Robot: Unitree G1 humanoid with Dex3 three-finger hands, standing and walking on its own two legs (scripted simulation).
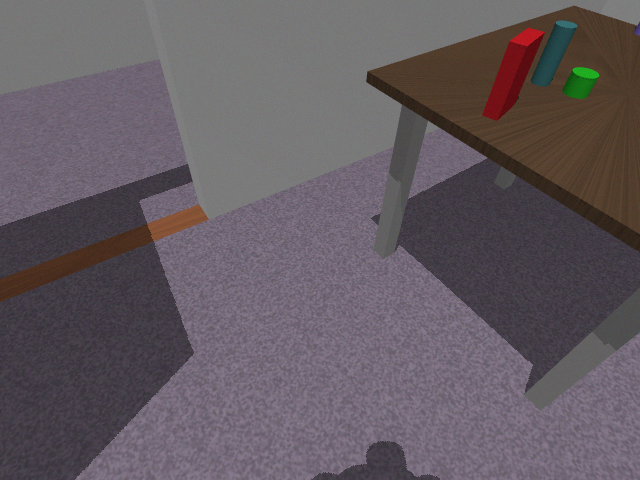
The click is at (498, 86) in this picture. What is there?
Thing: carton on end
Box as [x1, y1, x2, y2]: [482, 28, 544, 120]
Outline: 544,32 527,28 509,41 482,114 497,120 513,105
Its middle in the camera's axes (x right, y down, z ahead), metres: +0.45 -0.38 +0.91
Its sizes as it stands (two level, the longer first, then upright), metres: 0.105 0.038 0.172
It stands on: a support 0.76 m high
